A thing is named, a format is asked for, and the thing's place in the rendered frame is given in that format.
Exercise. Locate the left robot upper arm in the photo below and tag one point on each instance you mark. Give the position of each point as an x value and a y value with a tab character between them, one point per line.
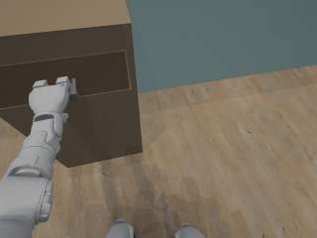
24	203

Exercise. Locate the cabinet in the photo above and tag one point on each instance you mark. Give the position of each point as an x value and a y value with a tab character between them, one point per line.
100	126

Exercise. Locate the robot left forearm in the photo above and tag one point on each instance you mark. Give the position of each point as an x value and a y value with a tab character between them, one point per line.
39	149

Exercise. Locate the handle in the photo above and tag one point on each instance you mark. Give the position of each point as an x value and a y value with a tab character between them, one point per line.
73	92

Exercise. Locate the robot right shin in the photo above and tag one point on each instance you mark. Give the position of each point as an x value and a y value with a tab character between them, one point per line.
185	225

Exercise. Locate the drawer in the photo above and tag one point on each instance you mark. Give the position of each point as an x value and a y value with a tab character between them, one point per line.
94	73

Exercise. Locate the robot shin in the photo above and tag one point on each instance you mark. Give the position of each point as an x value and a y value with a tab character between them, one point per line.
120	221
185	225

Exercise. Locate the robot left shin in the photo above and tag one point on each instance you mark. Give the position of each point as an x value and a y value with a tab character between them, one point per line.
120	221

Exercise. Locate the robot left hand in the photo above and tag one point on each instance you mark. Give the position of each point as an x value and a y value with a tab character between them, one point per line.
53	98

